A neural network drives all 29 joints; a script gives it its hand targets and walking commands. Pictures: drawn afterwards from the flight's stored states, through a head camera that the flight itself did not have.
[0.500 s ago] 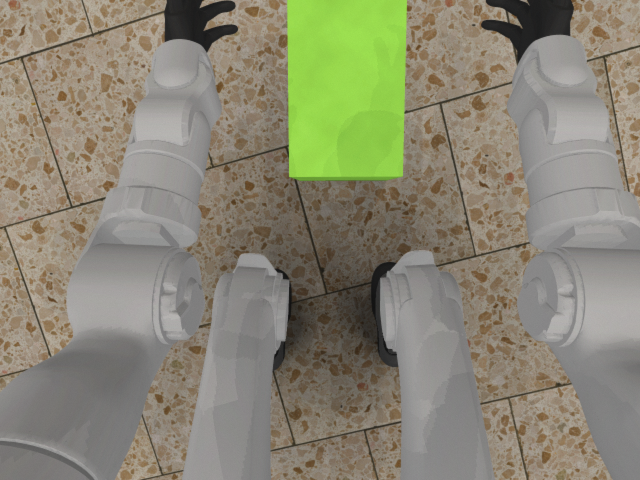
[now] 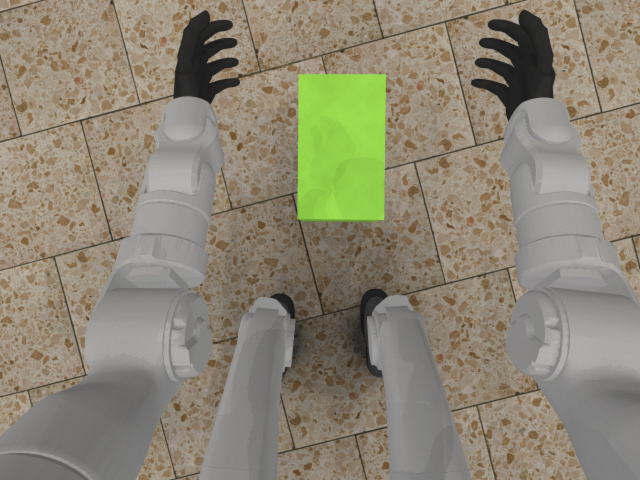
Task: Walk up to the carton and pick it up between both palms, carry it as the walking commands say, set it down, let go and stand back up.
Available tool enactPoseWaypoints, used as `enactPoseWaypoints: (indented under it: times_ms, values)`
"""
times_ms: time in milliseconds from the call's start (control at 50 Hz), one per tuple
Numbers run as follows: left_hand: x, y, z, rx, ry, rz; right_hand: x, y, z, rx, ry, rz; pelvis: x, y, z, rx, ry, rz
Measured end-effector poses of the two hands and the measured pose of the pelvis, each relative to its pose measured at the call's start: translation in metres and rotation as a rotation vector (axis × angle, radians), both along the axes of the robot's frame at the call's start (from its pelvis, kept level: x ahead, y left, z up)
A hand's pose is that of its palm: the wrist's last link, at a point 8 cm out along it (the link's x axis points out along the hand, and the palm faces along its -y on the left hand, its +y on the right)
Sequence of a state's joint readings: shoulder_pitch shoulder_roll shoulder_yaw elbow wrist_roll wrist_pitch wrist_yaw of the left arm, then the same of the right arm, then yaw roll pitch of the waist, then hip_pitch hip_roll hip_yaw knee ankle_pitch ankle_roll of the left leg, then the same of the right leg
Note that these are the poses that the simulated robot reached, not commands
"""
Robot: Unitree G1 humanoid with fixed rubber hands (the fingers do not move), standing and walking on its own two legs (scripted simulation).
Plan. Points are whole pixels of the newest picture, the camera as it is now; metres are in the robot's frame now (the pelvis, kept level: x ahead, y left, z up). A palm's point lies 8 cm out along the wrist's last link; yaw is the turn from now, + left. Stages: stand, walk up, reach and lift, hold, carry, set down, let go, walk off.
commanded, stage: set down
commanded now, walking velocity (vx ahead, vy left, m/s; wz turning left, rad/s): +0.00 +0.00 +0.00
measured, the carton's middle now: (339, 156) +0.52 -0.03 -0.51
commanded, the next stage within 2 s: let go in 0.30 s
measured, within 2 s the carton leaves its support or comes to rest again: neither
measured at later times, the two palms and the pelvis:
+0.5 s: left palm (161, 109) +0.47 +0.16 -0.04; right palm (567, 113) +0.46 -0.21 -0.04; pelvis +0.02 +0.00 +0.08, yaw +0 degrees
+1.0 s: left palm (0, 316) +0.31 +0.21 +0.07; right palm out of the picture +0.29 -0.23 +0.07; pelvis +0.08 +0.00 +0.16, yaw -2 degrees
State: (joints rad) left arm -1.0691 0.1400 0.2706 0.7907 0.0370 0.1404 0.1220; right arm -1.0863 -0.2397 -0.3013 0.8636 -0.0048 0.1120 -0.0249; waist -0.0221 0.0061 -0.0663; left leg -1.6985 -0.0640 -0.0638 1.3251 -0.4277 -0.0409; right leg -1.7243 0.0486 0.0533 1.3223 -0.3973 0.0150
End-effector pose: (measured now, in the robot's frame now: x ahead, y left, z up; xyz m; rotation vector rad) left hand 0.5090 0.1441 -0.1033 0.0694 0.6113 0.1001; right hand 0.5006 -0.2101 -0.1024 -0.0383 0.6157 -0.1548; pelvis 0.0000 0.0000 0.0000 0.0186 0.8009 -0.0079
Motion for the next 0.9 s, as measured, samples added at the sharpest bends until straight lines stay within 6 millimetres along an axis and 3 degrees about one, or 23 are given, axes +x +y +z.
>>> enactPoseWaypoints:
  times_ms: [220,320,440,560,780,900]
  values:
    - [-0.007,0.003,0.056,0.004,0.012,-0.009,-0.007,-0.002,0.055,0.001,0.008,0.007,0.010,0.002,0.053,-0.004,-0.040,0.000]
    - [-0.008,0.003,0.065,0.011,0.025,-0.011,-0.008,0.000,0.063,-0.004,0.025,0.016,0.012,0.002,0.066,-0.005,-0.046,0.002]
    - [-0.018,0.005,0.062,0.040,0.045,-0.021,-0.019,0.000,0.060,-0.038,0.049,0.036,0.018,0.002,0.075,-0.008,-0.043,0.001]
    - [-0.059,0.021,0.073,0.086,0.093,-0.036,-0.060,-0.010,0.070,-0.093,0.104,0.073,0.030,0.001,0.093,-0.005,-0.090,-0.004]
    - [-0.124,0.047,0.137,0.088,0.133,-0.081,-0.132,-0.021,0.135,-0.083,0.137,0.085,0.056,0.002,0.131,-0.013,-0.286,-0.016]
    - [-0.163,0.058,0.161,0.079,0.143,-0.073,-0.173,-0.022,0.160,-0.086,0.150,0.083,0.068,0.003,0.148,-0.020,-0.411,-0.015]
